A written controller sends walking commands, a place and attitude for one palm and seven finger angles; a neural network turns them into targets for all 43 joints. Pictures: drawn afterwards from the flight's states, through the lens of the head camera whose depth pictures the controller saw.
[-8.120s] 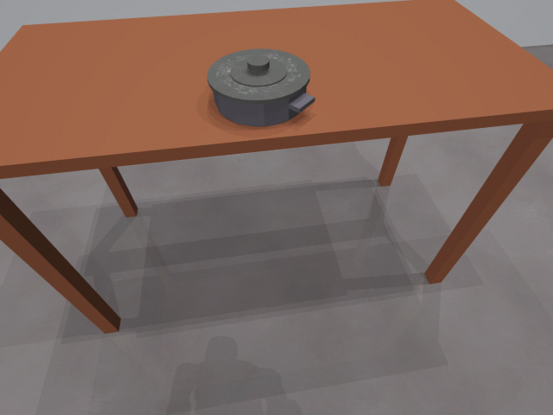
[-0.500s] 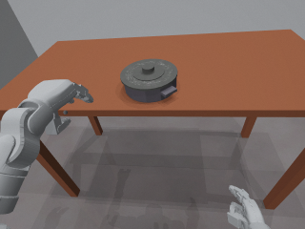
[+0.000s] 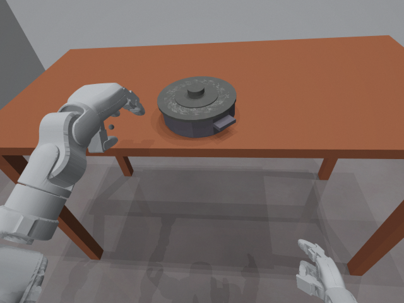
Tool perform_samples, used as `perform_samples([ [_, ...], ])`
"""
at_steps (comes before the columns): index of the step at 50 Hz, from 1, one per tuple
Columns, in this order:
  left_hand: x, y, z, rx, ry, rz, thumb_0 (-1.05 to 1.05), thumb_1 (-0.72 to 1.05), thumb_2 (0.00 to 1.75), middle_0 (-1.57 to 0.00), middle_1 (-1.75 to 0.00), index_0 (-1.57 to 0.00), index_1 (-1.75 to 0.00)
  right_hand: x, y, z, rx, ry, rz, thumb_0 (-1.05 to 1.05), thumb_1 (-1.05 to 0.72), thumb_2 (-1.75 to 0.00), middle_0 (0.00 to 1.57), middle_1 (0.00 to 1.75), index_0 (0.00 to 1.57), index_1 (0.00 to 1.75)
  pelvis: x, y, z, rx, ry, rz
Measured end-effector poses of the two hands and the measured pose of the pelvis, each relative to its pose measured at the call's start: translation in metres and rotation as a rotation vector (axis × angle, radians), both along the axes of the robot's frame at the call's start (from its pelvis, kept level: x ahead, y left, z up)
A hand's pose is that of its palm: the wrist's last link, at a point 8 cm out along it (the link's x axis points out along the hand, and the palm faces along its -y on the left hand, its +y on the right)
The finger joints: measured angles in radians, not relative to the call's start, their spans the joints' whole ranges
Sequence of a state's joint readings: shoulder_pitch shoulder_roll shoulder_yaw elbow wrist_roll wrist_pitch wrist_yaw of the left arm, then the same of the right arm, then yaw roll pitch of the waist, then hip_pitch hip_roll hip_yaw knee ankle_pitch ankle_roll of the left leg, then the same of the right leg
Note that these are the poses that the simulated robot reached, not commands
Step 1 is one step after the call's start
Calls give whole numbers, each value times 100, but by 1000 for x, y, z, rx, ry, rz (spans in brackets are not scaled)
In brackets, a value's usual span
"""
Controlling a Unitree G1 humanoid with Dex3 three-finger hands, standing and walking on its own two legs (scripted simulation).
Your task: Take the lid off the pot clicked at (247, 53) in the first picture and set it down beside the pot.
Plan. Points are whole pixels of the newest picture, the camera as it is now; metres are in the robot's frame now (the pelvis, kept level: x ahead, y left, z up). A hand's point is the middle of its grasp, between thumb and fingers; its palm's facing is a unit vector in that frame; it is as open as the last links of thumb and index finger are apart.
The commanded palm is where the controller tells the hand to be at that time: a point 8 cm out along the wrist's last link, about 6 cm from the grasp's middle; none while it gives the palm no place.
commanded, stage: move the open hand above the knob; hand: left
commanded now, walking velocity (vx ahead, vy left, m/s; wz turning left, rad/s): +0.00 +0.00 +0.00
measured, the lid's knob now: (195, 89) +0.58 +0.10 +0.15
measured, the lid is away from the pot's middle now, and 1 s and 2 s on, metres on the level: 0.00 0.00 0.00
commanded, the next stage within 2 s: none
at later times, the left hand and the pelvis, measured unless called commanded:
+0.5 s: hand (149, 100) +0.44 +0.17 +0.21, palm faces -0.18 -0.07 -0.98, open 10.0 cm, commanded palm +0.41 +0.17 +0.28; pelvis +0.03 +0.00 +0.00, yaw -1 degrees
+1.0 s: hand (177, 80) +0.50 +0.12 +0.22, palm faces -0.24 -0.05 -0.97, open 10.0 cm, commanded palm +0.50 +0.12 +0.28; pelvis +0.05 +0.00 +0.00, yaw -1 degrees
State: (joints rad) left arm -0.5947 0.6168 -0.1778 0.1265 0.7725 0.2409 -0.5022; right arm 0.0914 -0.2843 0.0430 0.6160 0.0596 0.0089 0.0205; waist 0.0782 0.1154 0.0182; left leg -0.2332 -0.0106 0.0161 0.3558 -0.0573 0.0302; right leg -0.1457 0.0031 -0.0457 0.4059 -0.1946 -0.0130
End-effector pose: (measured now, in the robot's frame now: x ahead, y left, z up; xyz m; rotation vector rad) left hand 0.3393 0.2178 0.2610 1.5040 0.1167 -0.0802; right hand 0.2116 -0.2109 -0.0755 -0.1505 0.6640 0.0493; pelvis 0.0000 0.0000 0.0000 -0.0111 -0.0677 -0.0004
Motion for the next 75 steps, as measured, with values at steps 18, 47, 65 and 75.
perform_samples([
  [18, 66, -34, 4, -4, 38, -5, 0, -36, 162, -88, -8, -88, -8, -5, -15, -12, -5, 81, -51, 1, -90, -90, 20, 30, 20, 30, 26, 1, 3, 8, 45, -15],
  [47, 148, -90, 11, 8, 105, -14, 0, -36, 162, -88, -8, -88, -8, -14, -27, -25, -33, 171, -117, 1, -90, -90, 20, 30, 20, 30, 52, -1, 3, 19, 101, -17],
  [65, 206, -128, 16, 4, 128, -26, 0, -36, 162, -88, -8, -88, -8, -81, -47, -47, -59, 369, -250, 1, -90, -90, 20, 30, 20, 30, 69, -1, 3, 25, 164, -42],
  [75, 217, -131, 18, -36, 121, -3, 0, -36, 162, -87, -8, -87, -8, -98, -50, -51, -38, 418, -302, 1, -90, -90, 20, 30, 20, 30, 80, -1, 3, 31, 177, -70],
])
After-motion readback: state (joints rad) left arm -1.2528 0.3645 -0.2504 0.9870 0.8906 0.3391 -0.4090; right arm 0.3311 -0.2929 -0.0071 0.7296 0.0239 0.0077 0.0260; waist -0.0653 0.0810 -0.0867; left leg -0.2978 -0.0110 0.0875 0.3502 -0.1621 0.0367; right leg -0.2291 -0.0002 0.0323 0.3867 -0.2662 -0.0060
